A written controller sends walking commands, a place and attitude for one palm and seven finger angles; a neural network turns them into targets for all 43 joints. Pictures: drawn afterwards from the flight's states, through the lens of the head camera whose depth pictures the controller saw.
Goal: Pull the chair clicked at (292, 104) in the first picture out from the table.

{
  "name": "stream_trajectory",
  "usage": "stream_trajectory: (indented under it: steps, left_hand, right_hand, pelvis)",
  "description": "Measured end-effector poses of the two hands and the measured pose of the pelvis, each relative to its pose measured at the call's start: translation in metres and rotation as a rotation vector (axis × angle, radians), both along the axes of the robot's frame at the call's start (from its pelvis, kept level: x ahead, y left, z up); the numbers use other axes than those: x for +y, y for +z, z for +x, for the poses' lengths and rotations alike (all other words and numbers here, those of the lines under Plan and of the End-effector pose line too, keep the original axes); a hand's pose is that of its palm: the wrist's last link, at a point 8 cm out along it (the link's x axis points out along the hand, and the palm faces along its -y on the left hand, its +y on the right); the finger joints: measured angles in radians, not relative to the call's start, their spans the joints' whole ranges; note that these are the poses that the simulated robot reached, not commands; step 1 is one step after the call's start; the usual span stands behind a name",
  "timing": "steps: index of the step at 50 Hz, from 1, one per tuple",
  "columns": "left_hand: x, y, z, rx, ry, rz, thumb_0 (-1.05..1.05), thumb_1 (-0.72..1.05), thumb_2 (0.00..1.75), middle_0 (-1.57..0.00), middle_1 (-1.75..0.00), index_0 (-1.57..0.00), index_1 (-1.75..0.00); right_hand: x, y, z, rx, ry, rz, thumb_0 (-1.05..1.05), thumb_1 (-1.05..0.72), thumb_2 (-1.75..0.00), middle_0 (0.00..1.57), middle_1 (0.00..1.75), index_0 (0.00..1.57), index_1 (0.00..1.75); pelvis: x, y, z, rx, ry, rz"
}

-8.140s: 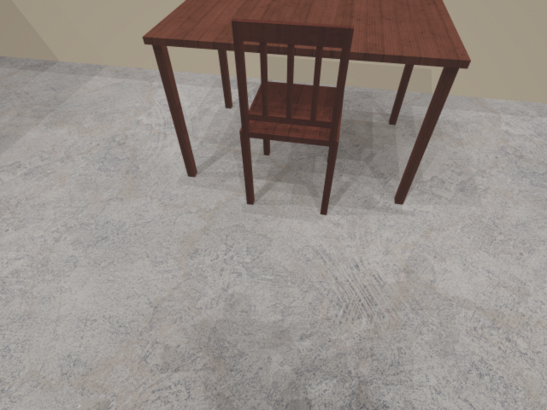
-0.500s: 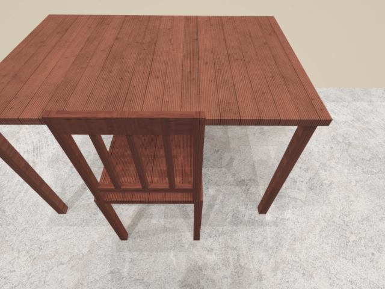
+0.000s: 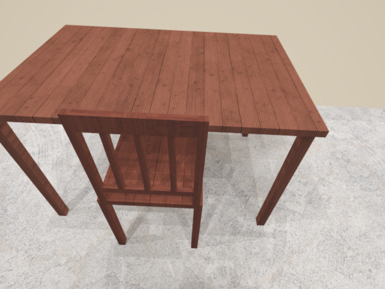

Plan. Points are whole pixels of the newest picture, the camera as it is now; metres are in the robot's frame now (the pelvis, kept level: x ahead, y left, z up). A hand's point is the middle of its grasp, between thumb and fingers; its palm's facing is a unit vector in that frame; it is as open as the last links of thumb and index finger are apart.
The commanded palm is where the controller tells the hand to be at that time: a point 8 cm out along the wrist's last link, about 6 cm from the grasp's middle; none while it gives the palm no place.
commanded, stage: look again from close up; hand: left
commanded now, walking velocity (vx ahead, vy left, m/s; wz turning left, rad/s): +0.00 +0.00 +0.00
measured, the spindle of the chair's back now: (143, 163) +0.50 +0.19 -0.10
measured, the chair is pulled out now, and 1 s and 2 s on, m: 0.00 0.00 0.00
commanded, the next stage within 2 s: none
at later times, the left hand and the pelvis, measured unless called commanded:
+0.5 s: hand out of the picture -0.03 +0.18 -0.18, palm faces +0.03 -0.99 -0.15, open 7.4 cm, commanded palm none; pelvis +0.00 +0.02 +0.00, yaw +0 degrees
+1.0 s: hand out of the picture -0.03 +0.20 -0.18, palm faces +0.02 -0.99 -0.15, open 7.4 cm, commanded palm none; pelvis +0.00 +0.05 +0.00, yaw +0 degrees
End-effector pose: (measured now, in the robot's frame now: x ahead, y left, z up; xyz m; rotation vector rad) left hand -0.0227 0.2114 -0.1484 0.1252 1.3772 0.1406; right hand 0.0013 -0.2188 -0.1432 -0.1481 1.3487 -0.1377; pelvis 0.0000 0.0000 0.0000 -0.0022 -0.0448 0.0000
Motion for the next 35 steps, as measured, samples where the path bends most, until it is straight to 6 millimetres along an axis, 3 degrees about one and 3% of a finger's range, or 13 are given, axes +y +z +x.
stream_trajectory:
  steps: [16, 35]
  left_hand:
    - [0.008, 0.000, -0.015, 0.040, 0.005, -0.018, 0.01, 0.91, 0.90, -0.20, -0.30, -0.20, -0.30]
    - [0.027, -0.002, -0.008, 0.037, 0.002, -0.022, 0.01, 0.91, 0.90, -0.20, -0.30, -0.20, -0.30]
  right_hand:
    - [0.022, 0.000, -0.021, 0.055, -0.012, 0.018, 0.01, -0.91, -0.90, 0.20, 0.30, 0.20, 0.30]
    - [0.038, 0.002, -0.014, 0.040, -0.018, 0.003, 0.01, -0.92, -0.90, 0.20, 0.30, 0.20, 0.30]
  pelvis:
    - [0.013, 0.001, -0.004, 0.011, 0.000, -0.004]
    - [0.034, 0.001, -0.002, 0.013, -0.005, -0.005]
